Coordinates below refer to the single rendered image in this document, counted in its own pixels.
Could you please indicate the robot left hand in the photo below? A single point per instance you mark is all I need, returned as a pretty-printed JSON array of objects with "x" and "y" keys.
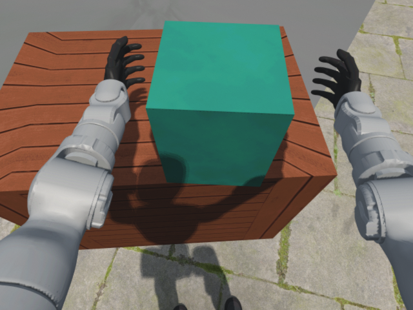
[{"x": 116, "y": 62}]

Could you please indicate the robot right upper arm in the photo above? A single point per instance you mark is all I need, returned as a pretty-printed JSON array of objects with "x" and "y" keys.
[{"x": 384, "y": 213}]

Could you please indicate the carton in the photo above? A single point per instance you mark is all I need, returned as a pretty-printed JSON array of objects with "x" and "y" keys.
[{"x": 219, "y": 103}]

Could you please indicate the robot left upper arm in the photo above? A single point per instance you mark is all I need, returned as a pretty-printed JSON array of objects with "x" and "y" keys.
[{"x": 38, "y": 260}]

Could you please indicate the robot right hand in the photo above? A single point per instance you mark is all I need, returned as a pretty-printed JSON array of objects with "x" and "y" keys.
[{"x": 347, "y": 78}]

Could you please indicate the pedestal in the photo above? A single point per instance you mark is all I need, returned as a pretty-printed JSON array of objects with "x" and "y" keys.
[{"x": 43, "y": 99}]

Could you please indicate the robot right forearm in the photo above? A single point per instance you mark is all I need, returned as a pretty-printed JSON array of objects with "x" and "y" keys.
[{"x": 371, "y": 147}]

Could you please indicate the robot left forearm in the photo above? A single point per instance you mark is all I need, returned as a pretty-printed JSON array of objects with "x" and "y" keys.
[{"x": 98, "y": 134}]

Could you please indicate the right robot foot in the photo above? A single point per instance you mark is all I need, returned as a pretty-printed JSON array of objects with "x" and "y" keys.
[{"x": 233, "y": 304}]

